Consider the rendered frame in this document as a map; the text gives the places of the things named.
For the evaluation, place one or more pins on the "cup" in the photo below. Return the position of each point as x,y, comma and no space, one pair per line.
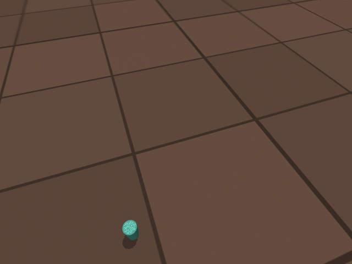
130,229

